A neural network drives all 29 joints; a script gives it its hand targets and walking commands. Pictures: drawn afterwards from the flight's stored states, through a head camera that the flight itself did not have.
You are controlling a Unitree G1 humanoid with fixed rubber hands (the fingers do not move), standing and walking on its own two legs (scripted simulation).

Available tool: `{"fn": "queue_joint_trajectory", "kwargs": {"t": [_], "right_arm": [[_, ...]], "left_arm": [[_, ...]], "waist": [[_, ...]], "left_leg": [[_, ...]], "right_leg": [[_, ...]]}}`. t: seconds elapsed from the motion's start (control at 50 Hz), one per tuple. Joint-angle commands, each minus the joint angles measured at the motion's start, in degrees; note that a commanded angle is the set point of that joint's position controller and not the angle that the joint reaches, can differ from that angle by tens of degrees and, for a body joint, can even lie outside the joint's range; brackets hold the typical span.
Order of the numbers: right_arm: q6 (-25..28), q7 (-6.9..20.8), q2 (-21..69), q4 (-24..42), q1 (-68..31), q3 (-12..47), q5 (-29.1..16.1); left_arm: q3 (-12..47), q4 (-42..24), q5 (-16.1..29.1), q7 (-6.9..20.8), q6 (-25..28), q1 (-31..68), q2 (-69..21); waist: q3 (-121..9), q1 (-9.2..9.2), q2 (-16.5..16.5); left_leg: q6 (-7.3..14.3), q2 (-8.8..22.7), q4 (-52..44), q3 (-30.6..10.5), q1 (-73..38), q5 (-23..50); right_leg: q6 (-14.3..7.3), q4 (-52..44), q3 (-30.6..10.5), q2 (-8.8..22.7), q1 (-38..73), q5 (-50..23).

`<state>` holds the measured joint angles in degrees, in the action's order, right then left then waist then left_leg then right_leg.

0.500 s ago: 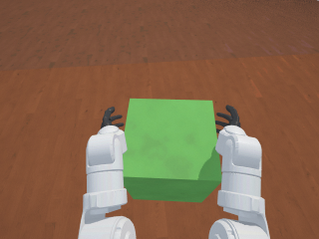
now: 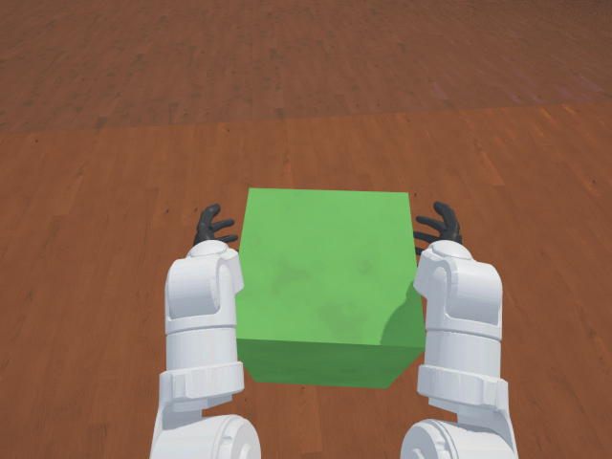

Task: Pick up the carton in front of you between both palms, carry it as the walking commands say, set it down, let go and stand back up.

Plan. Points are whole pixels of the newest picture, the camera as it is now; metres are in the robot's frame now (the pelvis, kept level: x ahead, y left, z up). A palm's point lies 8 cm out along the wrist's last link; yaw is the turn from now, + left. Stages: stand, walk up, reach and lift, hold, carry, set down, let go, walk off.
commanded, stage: carry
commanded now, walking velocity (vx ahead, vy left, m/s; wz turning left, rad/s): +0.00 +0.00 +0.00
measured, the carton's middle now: (323, 297) +0.34 +0.00 +0.02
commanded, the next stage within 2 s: none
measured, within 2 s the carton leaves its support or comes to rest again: neither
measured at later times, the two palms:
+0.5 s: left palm (209, 260) +0.32 +0.14 +0.13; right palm (443, 260) +0.32 -0.14 +0.13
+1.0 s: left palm (208, 256) +0.32 +0.15 +0.13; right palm (443, 256) +0.33 -0.14 +0.14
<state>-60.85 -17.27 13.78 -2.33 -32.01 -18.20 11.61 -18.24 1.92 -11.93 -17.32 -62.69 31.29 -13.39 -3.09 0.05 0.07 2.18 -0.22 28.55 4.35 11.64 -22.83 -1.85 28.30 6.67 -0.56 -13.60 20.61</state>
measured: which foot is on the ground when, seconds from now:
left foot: down 0.00-1.00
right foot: down 0.00-1.00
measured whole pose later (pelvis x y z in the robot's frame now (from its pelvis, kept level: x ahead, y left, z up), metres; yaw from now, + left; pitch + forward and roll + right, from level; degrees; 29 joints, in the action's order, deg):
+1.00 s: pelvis +0.00 +0.00 +0.00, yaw +0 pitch -1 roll +0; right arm -61.7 -17.6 13.5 -0.6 -31.4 -17.9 10.6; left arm -17.8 0.1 -11.2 -17.4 -63.1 30.7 -13.8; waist -3.9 0.1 0.2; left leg 2.9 0.3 30.9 4.6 12.4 -26.3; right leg -2.3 29.5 7.2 -0.4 -13.8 22.9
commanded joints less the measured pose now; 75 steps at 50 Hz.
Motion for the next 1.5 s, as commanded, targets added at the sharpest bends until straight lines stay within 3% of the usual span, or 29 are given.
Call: {"fn": "queue_joint_trajectory", "kwargs": {"t": [0.0,0.86,0.9,0.92,0.96,1.0,1.04,1.08,1.12,1.14,1.16,1.2,1.24,1.26,1.28,1.3,1.32,1.34,1.36,1.38,1.4,1.44,1.48], "right_arm": [[-1.22,9.03,48.90,-3.04,-33.18,32.91,-15.89],[-1.19,9.01,48.81,-2.73,-33.43,32.98,-15.93],[-1.14,8.98,48.90,-1.73,-34.22,33.48,-16.36],[-1.17,8.90,48.84,-1.00,-35.10,33.83,-16.74],[-1.41,8.71,47.77,0.53,-37.14,34.32,-17.54],[-1.84,8.33,45.99,2.12,-38.39,34.82,-18.71],[-2.45,7.77,43.69,3.22,-38.14,34.80,-19.89],[-3.42,7.05,41.04,3.10,-37.04,33.71,-19.96],[-4.53,6.25,38.52,1.63,-35.07,31.95,-18.98],[-4.98,5.84,37.50,0.92,-34.43,31.06,-18.39],[-5.50,5.49,37.02,0.86,-34.71,30.30,-18.00],[-6.37,5.36,37.57,1.81,-36.42,30.63,-18.21],[-6.61,5.99,39.80,3.54,-39.73,32.24,-20.14],[-6.65,6.45,41.26,4.22,-41.90,33.30,-21.27],[-6.70,6.92,42.69,4.26,-43.41,34.32,-22.22],[-6.89,7.37,43.49,3.75,-43.46,34.82,-22.75],[-7.32,7.82,44.09,4.10,-44.86,34.30,-22.83],[-7.26,7.98,44.87,3.75,-45.97,34.18,-22.67],[-7.01,7.83,44.37,3.25,-45.32,33.31,-21.78],[-6.87,7.53,43.62,2.03,-42.41,31.47,-20.73],[-6.63,7.25,43.62,1.69,-40.52,30.01,-19.67],[-6.09,6.80,43.28,2.52,-39.44,28.61,-18.11],[-5.78,6.59,41.66,4.68,-39.56,28.59,-16.94]], "left_arm": [[33.03,0.15,16.32,9.03,0.63,37.25,-47.88],[33.14,0.13,16.38,9.11,0.63,36.91,-47.90],[33.45,-0.64,16.87,9.11,0.67,37.65,-47.90],[33.76,-1.34,17.09,9.02,0.69,38.21,-47.90],[34.28,-3.16,17.34,8.66,0.55,39.95,-46.91],[34.83,-4.85,17.97,7.92,0.14,40.85,-45.08],[35.11,-6.15,18.63,6.88,-0.52,40.94,-42.73],[34.62,-6.46,18.47,6.02,-1.52,40.10,-40.62],[33.57,-6.06,18.23,5.72,-2.81,40.38,-39.30],[32.90,-5.49,18.48,5.77,-3.49,40.53,-38.82],[32.13,-4.90,18.61,5.82,-3.95,41.30,-38.68],[29.96,-2.76,18.47,5.94,-4.66,41.20,-38.52],[28.85,-1.74,18.17,6.18,-4.84,41.10,-39.76],[28.52,-1.35,17.97,6.29,-4.84,40.85,-40.57],[28.40,-1.25,17.73,6.38,-4.73,40.83,-41.33],[27.88,-1.21,17.55,6.33,-4.58,40.60,-41.26],[27.25,-1.25,16.52,5.96,-4.35,40.93,-39.89],[27.87,-2.87,16.09,5.89,-4.47,42.36,-40.09],[29.70,-5.16,17.67,6.20,-4.77,44.40,-41.11],[32.22,-7.35,19.97,6.62,-4.81,46.04,-42.87],[34.52,-10.16,22.08,7.09,-4.60,48.23,-44.10],[37.54,-13.58,25.08,7.74,-4.19,51.39,-44.88],[38.31,-14.23,26.36,8.27,-4.14,50.52,-44.40]], "waist": [[-18.45,0.04,0.02],[-18.56,0.07,0.00],[-18.61,0.10,-0.22],[-17.44,0.31,-0.75],[-13.39,0.49,-2.65],[-12.33,0.83,-4.76],[-13.68,0.72,-4.69],[-14.48,-0.21,-0.27],[-13.49,-2.62,10.34],[-11.75,-2.97,13.17],[-9.59,-3.28,11.92],[-10.07,-4.78,7.46],[-13.13,-4.57,6.86],[-14.98,-2.90,7.12],[-17.92,0.96,5.89],[-20.32,5.54,-0.74],[-22.28,6.10,-16.21],[-18.25,6.15,-17.35],[-15.95,6.19,-8.33],[-17.64,6.27,-1.75],[-17.73,5.95,1.06],[-17.50,4.87,-0.58],[-15.84,4.48,-3.80]], "left_leg": [[1.52,7.10,-2.86,-5.90,-3.87,13.85],[1.48,7.22,-3.11,-5.67,-3.74,13.54],[1.93,6.27,-3.60,-5.01,-3.27,3.42],[2.47,5.38,-3.65,-4.65,-2.07,-4.58],[3.00,4.53,-1.72,-4.89,3.27,-14.90],[2.84,3.21,1.81,-2.62,6.00,-11.80],[3.07,2.48,2.24,-1.08,4.03,-6.47],[4.48,4.63,-2.50,-5.26,-2.40,-8.31],[7.77,13.35,-11.48,-19.75,-11.45,-14.11],[10.10,16.98,-13.05,-25.99,-15.62,-8.75],[11.85,18.17,-13.11,-27.53,-19.28,-1.31],[12.50,18.30,-9.98,-25.66,-25.23,13.79],[9.98,16.94,-6.92,-20.20,-25.96,17.17],[8.02,15.18,-4.71,-15.54,-20.88,18.94],[4.93,12.34,0.44,-7.77,-9.44,21.41],[1.38,7.84,13.14,-0.10,3.38,24.42],[-1.75,2.35,28.02,3.89,19.74,9.50],[-1.33,-2.29,36.36,-0.56,33.02,-13.17],[-0.18,0.05,46.13,-2.87,39.64,-15.69],[0.70,1.36,51.02,-3.81,43.09,-14.91],[1.49,3.03,50.79,-4.21,45.54,-13.86],[1.50,3.96,48.39,-3.10,45.85,-11.59],[0.90,3.82,43.30,-0.42,44.00,-6.84]], "right_leg": [[-1.90,-3.00,-7.86,8.62,7.86,-15.67],[-1.76,-3.21,-7.65,8.72,7.48,-15.05],[-2.23,-4.22,-7.38,8.19,7.19,-3.87],[-2.80,-5.87,-8.08,7.98,6.33,7.49],[-4.51,-9.51,-13.08,9.80,4.03,22.48],[-6.18,-12.40,-17.72,12.85,5.53,24.97],[-7.35,-12.79,-18.82,14.36,6.04,23.61],[-6.04,-7.05,-13.41,11.42,1.40,20.00],[-2.00,8.90,-1.54,3.47,-9.10,11.09],[-1.08,12.90,0.84,2.23,-15.72,8.78],[-0.80,13.32,1.78,1.59,-22.04,9.42],[-0.86,13.15,1.60,0.66,-27.42,13.54],[-0.91,9.41,2.59,-0.13,-23.97,11.16],[-1.24,4.95,3.67,-1.25,-15.19,7.80],[-2.14,-1.63,4.56,-2.13,2.90,1.71],[-4.48,-5.86,-5.55,2.17,19.50,3.44],[-10.78,-10.15,-31.16,15.86,29.97,0.91],[-16.59,-12.97,-42.58,20.74,34.28,-13.08],[-18.26,-8.59,-39.07,21.88,35.75,-22.10],[-16.78,-5.99,-34.30,20.30,37.32,-23.22],[-14.34,-5.96,-30.39,19.07,36.74,-20.45],[-11.37,-8.03,-24.71,16.69,34.22,-15.73],[-10.65,-10.97,-19.85,14.59,29.51,-17.34]]}}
